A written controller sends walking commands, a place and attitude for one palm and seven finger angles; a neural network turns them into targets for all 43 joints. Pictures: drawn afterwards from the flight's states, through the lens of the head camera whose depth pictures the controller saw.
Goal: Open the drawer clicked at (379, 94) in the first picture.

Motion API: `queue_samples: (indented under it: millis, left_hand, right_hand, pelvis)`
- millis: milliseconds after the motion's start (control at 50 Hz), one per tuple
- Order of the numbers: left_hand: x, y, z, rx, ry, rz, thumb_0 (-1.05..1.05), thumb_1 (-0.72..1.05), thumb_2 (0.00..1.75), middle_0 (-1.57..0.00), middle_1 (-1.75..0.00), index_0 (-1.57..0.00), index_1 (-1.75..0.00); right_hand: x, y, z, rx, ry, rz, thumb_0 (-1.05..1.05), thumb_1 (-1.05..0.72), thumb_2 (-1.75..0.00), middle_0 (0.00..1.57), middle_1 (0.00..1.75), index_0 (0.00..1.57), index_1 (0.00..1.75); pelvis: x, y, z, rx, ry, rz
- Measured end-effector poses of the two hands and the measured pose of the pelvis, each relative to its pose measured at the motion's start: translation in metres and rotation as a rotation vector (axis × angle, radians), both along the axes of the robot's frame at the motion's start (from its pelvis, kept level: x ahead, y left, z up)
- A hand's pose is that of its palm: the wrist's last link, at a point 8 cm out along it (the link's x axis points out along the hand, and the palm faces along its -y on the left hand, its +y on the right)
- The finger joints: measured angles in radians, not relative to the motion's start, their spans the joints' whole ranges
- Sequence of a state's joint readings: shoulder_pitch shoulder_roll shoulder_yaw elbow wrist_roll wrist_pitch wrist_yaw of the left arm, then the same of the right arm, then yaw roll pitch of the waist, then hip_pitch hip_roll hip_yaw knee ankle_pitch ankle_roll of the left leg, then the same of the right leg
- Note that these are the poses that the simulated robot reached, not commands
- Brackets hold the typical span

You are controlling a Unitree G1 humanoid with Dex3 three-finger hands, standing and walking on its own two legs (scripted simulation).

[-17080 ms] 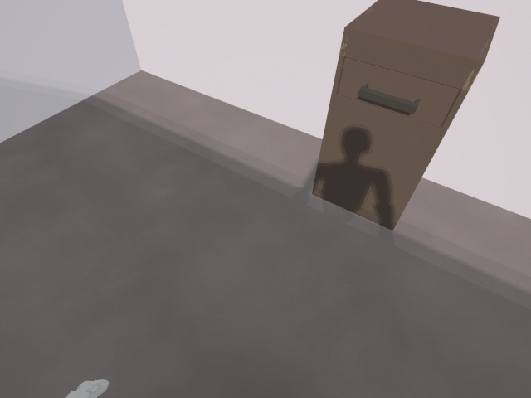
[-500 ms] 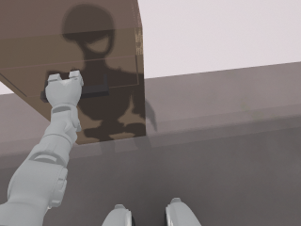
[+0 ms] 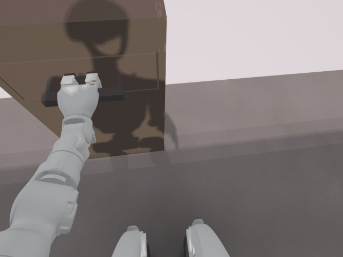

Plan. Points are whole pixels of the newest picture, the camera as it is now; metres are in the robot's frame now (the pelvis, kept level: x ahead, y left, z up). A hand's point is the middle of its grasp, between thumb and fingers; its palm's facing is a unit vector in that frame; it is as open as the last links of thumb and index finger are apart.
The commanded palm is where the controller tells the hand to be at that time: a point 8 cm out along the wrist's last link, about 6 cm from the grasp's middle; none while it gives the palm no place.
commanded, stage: lower the fingers behind the handle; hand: left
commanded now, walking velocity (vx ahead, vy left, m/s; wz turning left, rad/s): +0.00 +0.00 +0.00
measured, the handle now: (84, 89) +0.54 +0.20 -0.02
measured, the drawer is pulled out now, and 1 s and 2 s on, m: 0.00 0.00 0.04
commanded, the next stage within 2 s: close the thumb around the handle in 0.48 s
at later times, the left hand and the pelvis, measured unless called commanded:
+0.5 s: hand (86, 112) +0.48 +0.19 -0.04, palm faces -0.03 -0.01 -1.00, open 13.8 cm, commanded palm +0.46 +0.19 +0.01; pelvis +0.00 +0.00 -0.01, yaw +0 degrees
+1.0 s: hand (86, 111) +0.48 +0.19 -0.04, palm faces -0.03 -0.02 -1.00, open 9.0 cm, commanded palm +0.47 +0.19 +0.01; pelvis +0.00 +0.00 -0.01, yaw +0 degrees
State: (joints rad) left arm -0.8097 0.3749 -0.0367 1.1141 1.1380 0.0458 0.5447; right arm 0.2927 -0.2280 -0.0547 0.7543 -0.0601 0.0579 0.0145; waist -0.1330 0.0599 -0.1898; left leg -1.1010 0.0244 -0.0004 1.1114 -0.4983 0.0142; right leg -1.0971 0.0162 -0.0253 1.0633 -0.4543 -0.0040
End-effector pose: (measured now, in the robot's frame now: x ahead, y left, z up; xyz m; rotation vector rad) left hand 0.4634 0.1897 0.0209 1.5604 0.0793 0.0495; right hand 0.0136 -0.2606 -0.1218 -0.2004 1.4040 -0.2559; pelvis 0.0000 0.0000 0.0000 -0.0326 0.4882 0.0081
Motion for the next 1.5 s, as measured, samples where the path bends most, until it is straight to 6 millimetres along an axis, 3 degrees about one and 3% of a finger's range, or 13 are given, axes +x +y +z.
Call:
queue_samples:
  millis: [120, 320, 680, 840, 1160, 1500]
  left_hand:
    - [0.0048, 0.0021, -0.0045, 0.009, 0.072, 0.031, 0.0, -0.49, 0.3, -0.31, -1.2, -0.32, -1.2]
    - [-0.0003, 0.0014, -0.0037, -0.024, 0.045, -0.04, 0.0, -0.49, 0.3, -0.3, -1.2, -0.32, -1.2]
    - [0.0014, 0.0024, -0.0031, -0.015, 0.056, 0.011, 0.0, -0.46, 0.31, -0.31, -1.21, -0.32, -1.2]
    - [-0.0015, 0.0041, -0.0025, -0.024, 0.044, -0.026, 0.0, -0.2, 0.43, -0.32, -1.24, -0.34, -1.23]
    - [0.002, 0.003, -0.0027, -0.016, 0.035, 0.007, 0.0, 0.62, 0.78, -0.38, -1.32, -0.4, -1.32]
    - [-0.0005, 0.0051, -0.0046, -0.033, 0.03, -0.023, 0.0, 0.66, 0.76, -0.31, -1.35, -0.36, -1.32]
  right_hand:
    - [-0.0018, 0.0008, -0.0007, 0.003, -0.012, -0.003, 0.01, -0.91, -0.9, 0.21, 0.3, 0.2, 0.3]
    - [-0.0083, -0.0056, -0.0034, -0.011, 0.0, -0.005, 0.01, -0.91, -0.9, 0.2, 0.3, 0.2, 0.3]
    - [-0.0043, -0.0067, -0.0016, -0.013, -0.013, -0.004, 0.01, -0.91, -0.9, 0.2, 0.3, 0.2, 0.3]
    - [-0.0068, -0.0058, -0.0011, -0.015, -0.009, -0.003, 0.01, -0.91, -0.9, 0.2, 0.3, 0.2, 0.3]
    - [-0.0062, -0.0007, -0.0033, -0.002, -0.003, -0.005, 0.01, -0.91, -0.9, 0.2, 0.3, 0.2, 0.3]
    - [-0.0037, -0.002, 0.0007, -0.007, 0.0, -0.021, 0.01, -0.91, -0.9, 0.2, 0.3, 0.2, 0.3]
  pelvis:
    - [-0.0009, -0.0021, -0.0009, 0.001, 0.003, -0.002]
    - [0.0006, -0.0036, -0.0054, 0.002, 0.007, -0.007]
    - [-0.0027, -0.0043, -0.0032, 0.002, 0.004, -0.004]
    - [-0.0013, -0.0033, -0.0039, 0.001, 0.003, -0.005]
    - [-0.0027, -0.0001, -0.0042, -0.001, 0.006, -0.005]
    - [0.005, 0.0011, -0.0018, 0.0, 0.004, -0.017]
